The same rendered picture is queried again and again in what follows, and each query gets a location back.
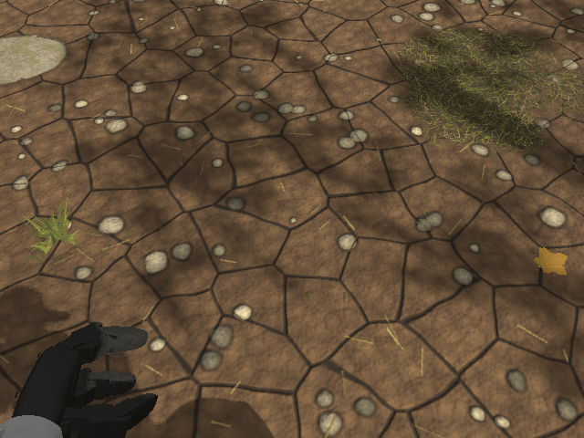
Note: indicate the robot left hand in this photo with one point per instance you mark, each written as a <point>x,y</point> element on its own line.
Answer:
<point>57,388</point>

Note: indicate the robot left forearm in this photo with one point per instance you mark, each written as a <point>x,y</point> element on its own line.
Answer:
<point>29,426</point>

